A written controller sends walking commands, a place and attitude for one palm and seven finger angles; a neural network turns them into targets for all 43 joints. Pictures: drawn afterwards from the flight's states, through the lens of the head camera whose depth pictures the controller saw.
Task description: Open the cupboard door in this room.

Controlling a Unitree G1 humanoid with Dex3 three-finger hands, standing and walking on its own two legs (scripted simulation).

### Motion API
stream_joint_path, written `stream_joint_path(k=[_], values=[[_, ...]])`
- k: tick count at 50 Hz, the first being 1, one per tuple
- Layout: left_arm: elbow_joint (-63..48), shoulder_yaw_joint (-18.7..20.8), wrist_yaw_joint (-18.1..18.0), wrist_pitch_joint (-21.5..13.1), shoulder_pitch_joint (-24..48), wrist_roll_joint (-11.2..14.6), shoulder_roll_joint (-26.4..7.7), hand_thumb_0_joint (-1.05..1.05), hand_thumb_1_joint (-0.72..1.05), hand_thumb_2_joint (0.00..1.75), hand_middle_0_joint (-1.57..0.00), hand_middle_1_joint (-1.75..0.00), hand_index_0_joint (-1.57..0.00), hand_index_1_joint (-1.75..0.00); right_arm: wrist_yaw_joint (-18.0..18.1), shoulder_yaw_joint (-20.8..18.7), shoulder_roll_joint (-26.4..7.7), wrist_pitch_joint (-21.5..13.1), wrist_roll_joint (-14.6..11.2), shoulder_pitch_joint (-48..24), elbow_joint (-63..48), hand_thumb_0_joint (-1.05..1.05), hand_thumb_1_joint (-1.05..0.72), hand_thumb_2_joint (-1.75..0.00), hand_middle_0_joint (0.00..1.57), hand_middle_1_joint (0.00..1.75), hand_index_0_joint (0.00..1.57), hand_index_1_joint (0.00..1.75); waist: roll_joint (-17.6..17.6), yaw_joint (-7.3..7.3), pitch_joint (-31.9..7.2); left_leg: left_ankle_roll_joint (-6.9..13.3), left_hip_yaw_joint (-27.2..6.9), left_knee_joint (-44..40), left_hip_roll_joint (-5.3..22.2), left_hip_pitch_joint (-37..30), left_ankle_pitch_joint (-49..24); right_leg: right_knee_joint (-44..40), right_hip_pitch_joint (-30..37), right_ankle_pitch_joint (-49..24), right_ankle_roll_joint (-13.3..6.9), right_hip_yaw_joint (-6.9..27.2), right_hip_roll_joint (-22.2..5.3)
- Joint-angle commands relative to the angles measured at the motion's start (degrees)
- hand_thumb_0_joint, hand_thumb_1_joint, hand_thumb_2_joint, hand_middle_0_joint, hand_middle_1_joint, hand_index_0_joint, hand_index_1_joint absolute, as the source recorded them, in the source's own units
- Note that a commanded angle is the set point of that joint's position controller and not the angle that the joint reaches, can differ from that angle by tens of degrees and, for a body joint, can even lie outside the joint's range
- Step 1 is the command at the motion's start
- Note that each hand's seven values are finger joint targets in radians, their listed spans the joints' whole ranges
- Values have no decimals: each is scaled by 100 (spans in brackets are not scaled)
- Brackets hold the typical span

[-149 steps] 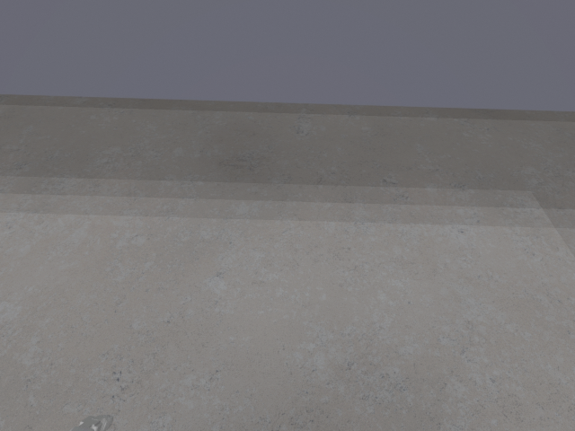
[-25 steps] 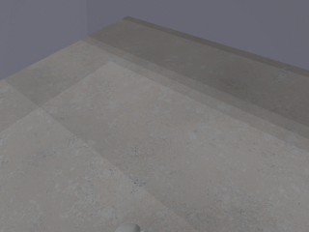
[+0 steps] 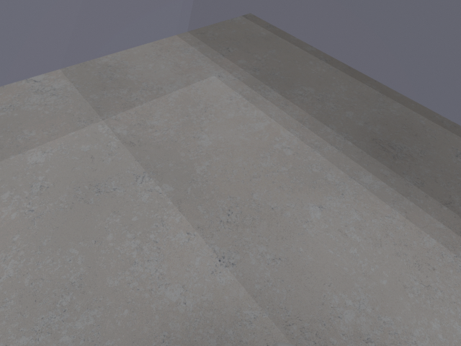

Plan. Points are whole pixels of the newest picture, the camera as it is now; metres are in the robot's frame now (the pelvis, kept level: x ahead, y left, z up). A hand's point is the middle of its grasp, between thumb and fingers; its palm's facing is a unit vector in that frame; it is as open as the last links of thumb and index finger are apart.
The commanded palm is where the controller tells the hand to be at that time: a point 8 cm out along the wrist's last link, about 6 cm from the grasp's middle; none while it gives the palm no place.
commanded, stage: turn or walk to find it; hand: left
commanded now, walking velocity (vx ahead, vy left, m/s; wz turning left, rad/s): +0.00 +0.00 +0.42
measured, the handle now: out of the picture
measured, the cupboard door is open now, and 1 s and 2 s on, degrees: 0 0 0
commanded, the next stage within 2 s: none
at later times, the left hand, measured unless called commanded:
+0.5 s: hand out of the picture +0.00 +0.16 -0.16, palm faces +0.24 -0.94 -0.24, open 7.4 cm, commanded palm none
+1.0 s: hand out of the picture -0.05 +0.21 -0.16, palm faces +0.44 -0.86 -0.27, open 7.4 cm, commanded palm none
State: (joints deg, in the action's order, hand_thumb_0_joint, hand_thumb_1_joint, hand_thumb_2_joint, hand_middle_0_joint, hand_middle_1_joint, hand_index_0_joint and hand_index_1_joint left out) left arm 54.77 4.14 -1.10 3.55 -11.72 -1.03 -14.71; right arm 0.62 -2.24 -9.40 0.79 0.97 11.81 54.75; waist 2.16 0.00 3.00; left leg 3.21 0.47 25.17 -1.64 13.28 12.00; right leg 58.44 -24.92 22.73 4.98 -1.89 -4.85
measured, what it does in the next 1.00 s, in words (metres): steps on the spot, turning left: right foot, then left foot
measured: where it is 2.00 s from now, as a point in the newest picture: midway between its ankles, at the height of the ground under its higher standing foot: outside the picture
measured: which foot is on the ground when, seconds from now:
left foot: down 0.00-0.22, up 0.24-0.60, down 0.62-1.00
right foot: up 0.00-0.20, down 0.22-0.64, up 0.66-1.00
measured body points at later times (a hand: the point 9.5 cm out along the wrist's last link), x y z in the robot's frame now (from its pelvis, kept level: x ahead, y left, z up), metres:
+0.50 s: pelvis -0.02 -0.04 +0.00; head +0.00 -0.05 +0.44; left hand -0.02 +0.21 -0.15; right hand +0.07 -0.29 -0.16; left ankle -0.07 +0.10 -0.68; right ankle -0.01 -0.15 -0.74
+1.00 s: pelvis -0.04 -0.02 +0.00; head -0.02 -0.01 +0.45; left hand -0.07 +0.25 -0.14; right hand +0.12 -0.21 -0.15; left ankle -0.07 +0.09 -0.74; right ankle +0.00 -0.15 -0.71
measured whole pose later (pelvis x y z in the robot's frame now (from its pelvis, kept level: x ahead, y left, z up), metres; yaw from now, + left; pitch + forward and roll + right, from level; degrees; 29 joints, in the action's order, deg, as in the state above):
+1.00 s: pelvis -0.04 -0.02 +0.00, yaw +25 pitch -1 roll +0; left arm 53.2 3.4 -1.2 3.1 -10.1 -0.6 -13.3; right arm 0.2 -2.9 -10.5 1.7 1.4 11.1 54.4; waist 0.0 -0.8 3.1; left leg 1.2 -2.4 26.8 -1.9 14.1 12.2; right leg 46.4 -20.4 25.1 4.3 -2.0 -3.3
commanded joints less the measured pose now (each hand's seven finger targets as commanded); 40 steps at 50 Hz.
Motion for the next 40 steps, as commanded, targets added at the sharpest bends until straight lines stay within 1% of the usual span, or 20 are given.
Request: stream_joint_path(k=[1, 6, 8, 9, 10, 11, 12, 13, 14, 16, 24, 27, 29, 30, 31, 32, 33, 34, 36, 40], values=[[-515, 45, -8, -146, 249, 24, -252, 0, 90, 90, -20, -30, -20, -30, 59, -338, -1272, -26, 32, 369, -237, 0, -90, -90, 20, 30, 20, 30, -954, -238, -431, 735, -1683, -699, 1531, -788, -1866, -566, -344, 255, 0, 109, 32], [-562, 10, -43, -190, 13, 54, -181, 0, 90, 90, -20, -30, -20, -30, 13, -390, -1309, 42, 63, 119, -317, 0, -90, -90, 20, 30, 20, 30, -1118, -102, -444, 664, -1919, -525, 1365, -211, -1703, -1826, 580, 133, -136, 33, 276], [-484, 26, -62, -248, -337, 64, -222, 0, 90, 90, -20, -30, -20, -30, -10, -396, -1280, 57, 34, 8, -361, 0, -90, -90, 20, 30, 20, 30, -893, 74, -543, 452, -1828, -241, 1141, 239, -1418, -2865, 1365, -625, -168, -53, 327], [-469, 43, -80, -299, -514, 48, -340, 0, 90, 90, -20, -30, -20, -30, -31, -388, -1188, 53, -8, -4, -400, 0, -90, -90, 20, 30, 20, 30, -603, 167, -606, 212, -1664, 101, 906, 636, -956, -3647, 1952, -1098, -205, 73, 142], [-483, 118, -125, -364, -571, -31, -734, 0, 90, 90, -20, -30, -20, -30, -67, -349, -854, 47, -59, 107, -458, 0, -90, -90, 20, 30, 20, 30, 505, 170, -646, -154, -1051, 1035, 325, 1528, 171, -4205, 2568, -984, -539, 1172, -937], [-597, 179, -131, -369, -460, -74, -1163, 0, 90, 90, -20, -30, -20, -30, -84, -323, -667, 68, -34, 102, -613, 0, -90, -90, 20, 30, 20, 30, 1445, 168, -380, -460, -306, 2306, -279, 2023, 1861, -4466, 2177, -1409, -1170, 2211, -2168], [-663, 203, -143, -365, -363, -21, -1062, 0, 90, 90, -20, -30, -20, -30, -72, -397, -951, 152, 43, -45, -584, 0, -90, -90, 20, 30, 20, 30, 1185, 221, -403, -434, -553, 3233, -15, 1863, 1972, -4503, 1591, -1276, -1440, 2073, -2204], [-697, 173, -143, -361, -89, -22, -910, 0, 90, 90, -20, -30, -20, -30, -97, -424, -926, 210, 39, -105, -500, 0, -90, -90, 20, 30, 20, 30, 973, 83, -118, -437, -546, 3854, 69, 1841, 1716, -4507, 1182, -1097, -1421, 1841, -1891], [-716, 104, -128, -372, 178, -13, -711, 0, 90, 90, -20, -30, -20, -30, -129, -422, -914, 236, 40, 19, -361, 0, -90, -90, 20, 30, 20, 30, 664, -75, 76, -472, -485, 4219, 170, 1870, 1308, -4415, 1058, -1171, -1320, 1279, -1582], [-746, 33, -123, -399, 330, -26, -498, 0, 90, 90, -20, -30, -20, -30, -174, -399, -814, 248, 38, 221, -229, 0, -90, -90, 20, 30, 20, 30, 506, -206, 132, -569, -302, 4365, 256, 1784, 914, -4240, 1010, -1604, -1170, 625, -1255], [-366, 110, -93, -384, -508, -83, -820, 0, 90, 90, -20, -30, -20, -30, -161, -263, -669, 220, -13, -428, -311, 0, -90, -90, 20, 30, 20, 30, 828, 239, -176, -683, 200, 2578, 308, 1344, 1408, -3779, 1879, -3046, -1318, 213, -1441], [-307, 173, -92, -358, -507, -92, -933, 0, 90, 90, -20, -30, -20, -30, -136, -212, -650, 138, -52, -342, -312, 0, -90, -90, 20, 30, 20, 30, 884, 225, -442, -614, 425, 1539, 264, 860, 1359, -3322, 2094, -3703, -1259, 49, -1507], [-274, 180, -83, -321, -401, -40, -929, 0, 90, 90, -20, -30, -20, -30, -116, -218, -736, 84, -43, -12, -228, 0, -90, -90, 20, 30, 20, 30, 767, 16, -567, -545, 513, 383, 249, 73, 420, -2835, 1778, -3417, -912, -277, -1371], [-296, 154, -59, -283, -397, 15, -814, 0, 90, 90, -20, -30, -20, -30, -123, -257, -964, 37, -27, 193, -176, 0, -90, -90, 20, 30, 20, 30, 217, -114, -713, -436, 277, -211, 469, -673, -417, -2264, 1238, -2794, -620, -541, -1182], [-430, 109, -26, -238, -519, 44, -479, 0, 90, 90, -20, -30, -20, -30, -116, -373, -1500, -7, 17, 289, -231, 0, -90, -90, 20, 30, 20, 30, -1369, -144, -826, 64, -1343, -455, 1723, -1492, -1908, -1196, -93, -638, -210, -834, -511], [-638, 10, -24, -218, -241, -2, -259, 0, 90, 90, -20, -30, -20, -30, -86, -437, -1812, 26, 6, 605, -187, 0, -90, -90, 20, 30, 20, 30, -1870, -320, -704, 707, -1985, -552, 2511, -1258, -3130, -236, -577, 1476, -92, -598, -178], [-597, 23, -84, -125, 151, -20, -326, 0, 90, 90, -20, -30, -20, -30, -2, -423, -1694, -1, 27, 703, -62, 0, -90, -90, 20, 30, 20, 30, -1886, -451, -673, 722, -1917, -659, 2318, -818, -2674, 298, -517, 1311, -122, -61, -192], [-568, 66, -52, -114, 287, 1, -371, 0, 90, 90, -20, -30, -20, -30, 41, -379, -1560, 17, 34, 418, -123, 0, -90, -90, 20, 30, 20, 30, -1670, -339, -333, 692, -1764, -700, 2077, -509, -2129, 586, -652, 913, -151, 66, -208], [-360, 89, 32, -146, -50, -4, -362, 0, 90, 90, -20, -30, -20, -30, 54, -271, -1318, -25, 24, -143, -294, 0, -90, -90, 20, 30, 20, 30, -1243, -28, -255, 507, -1193, -704, 1642, -381, -1858, 668, -570, 183, -112, 48, -217], [-318, 53, 34, -150, -103, 9, -340, 0, 90, 90, -20, -30, -20, -30, 54, -284, -1301, -61, 0, 8, -289, 0, -90, -90, 20, 30, 20, 30, -960, -92, -459, 566, -1110, -645, 1461, -762, -2307, 168, -458, 40, -13, 16, -97]])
